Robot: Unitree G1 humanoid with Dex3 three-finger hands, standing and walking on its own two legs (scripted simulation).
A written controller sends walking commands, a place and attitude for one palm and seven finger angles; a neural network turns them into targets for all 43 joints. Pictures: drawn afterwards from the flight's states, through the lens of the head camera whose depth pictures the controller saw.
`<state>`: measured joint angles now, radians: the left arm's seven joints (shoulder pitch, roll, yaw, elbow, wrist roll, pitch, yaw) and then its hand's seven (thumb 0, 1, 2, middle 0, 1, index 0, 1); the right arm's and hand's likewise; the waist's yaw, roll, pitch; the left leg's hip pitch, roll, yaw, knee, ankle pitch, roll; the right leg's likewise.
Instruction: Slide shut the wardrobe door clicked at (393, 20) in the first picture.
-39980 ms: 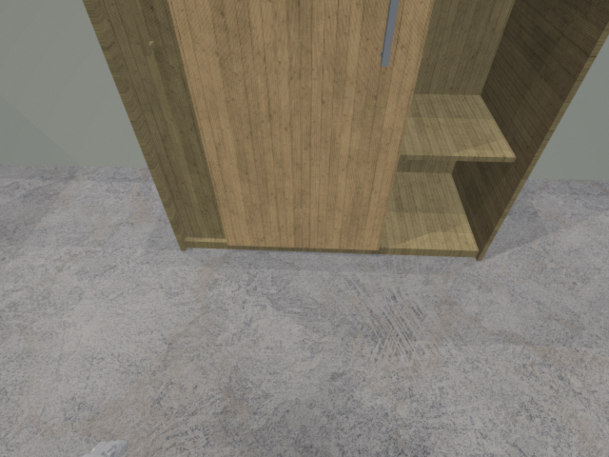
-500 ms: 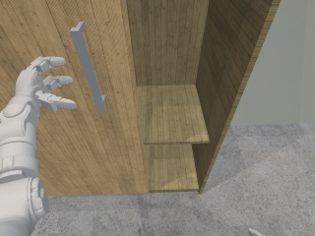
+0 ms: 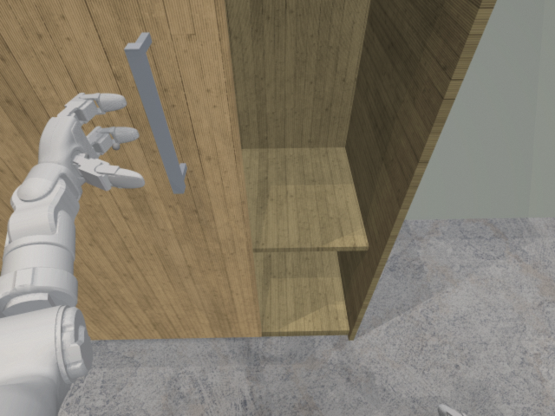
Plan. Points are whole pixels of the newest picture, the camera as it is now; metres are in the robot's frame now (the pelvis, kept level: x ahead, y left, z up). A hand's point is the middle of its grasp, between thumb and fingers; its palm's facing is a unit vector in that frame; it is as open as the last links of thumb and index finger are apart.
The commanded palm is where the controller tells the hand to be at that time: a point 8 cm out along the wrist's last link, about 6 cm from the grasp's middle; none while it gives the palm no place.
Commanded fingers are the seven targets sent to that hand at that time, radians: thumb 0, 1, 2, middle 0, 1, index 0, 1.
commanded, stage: feel for the door with the fingertips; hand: left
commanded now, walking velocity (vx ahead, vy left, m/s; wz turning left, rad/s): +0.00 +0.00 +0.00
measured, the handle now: (163, 123) +0.48 +0.18 +0.19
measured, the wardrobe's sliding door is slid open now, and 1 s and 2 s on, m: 0.32 0.32 0.32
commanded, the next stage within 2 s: slide the fingers in behind the handle in 0.66 s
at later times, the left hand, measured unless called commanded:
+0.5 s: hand (132, 141) +0.43 +0.21 +0.19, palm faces +0.08 -1.00 -0.01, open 14.0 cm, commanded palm +0.41 +0.25 +0.19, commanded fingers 0.00 -0.50 0.30 -0.30 -1.20 -0.30 -1.20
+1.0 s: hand (136, 139) +0.43 +0.20 +0.20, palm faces +0.04 -1.00 +0.01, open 13.8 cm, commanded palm +0.41 +0.25 +0.19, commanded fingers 0.00 -0.50 0.30 -0.30 -1.20 -0.30 -1.20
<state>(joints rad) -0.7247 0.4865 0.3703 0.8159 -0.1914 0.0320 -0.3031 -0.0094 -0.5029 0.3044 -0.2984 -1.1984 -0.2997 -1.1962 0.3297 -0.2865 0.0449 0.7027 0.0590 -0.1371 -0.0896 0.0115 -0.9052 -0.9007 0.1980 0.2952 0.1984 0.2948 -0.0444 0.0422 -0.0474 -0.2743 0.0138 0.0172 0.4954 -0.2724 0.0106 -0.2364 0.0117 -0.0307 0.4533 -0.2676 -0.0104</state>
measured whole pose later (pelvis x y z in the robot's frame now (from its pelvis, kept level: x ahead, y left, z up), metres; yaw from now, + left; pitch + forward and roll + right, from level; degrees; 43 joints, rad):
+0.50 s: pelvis +0.00 +0.00 +0.00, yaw +0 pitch +2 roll -1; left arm -0.73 0.42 0.34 0.76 -0.16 0.08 -0.21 -0.01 -0.50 0.30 -0.30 -1.20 -0.30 -1.20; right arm 0.30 -0.27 0.04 0.71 0.05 -0.13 -0.08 0.01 -0.91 -0.90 0.20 0.30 0.20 0.29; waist -0.04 0.04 -0.04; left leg -0.25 0.01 0.03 0.48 -0.27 0.01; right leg -0.22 0.01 -0.02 0.44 -0.26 -0.01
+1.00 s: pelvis -0.01 +0.00 +0.00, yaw +0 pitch +3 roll -1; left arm -0.80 0.43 0.31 0.89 -0.18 -0.03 -0.24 -0.01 -0.50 0.30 -0.32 -1.22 -0.32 -1.23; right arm 0.36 -0.28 0.04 0.75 0.05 -0.17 -0.07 0.01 -0.91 -0.90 0.20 0.30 0.20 0.29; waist -0.04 0.04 -0.05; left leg -0.28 0.01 0.02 0.49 -0.26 0.01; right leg -0.24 0.01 -0.03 0.45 -0.26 -0.01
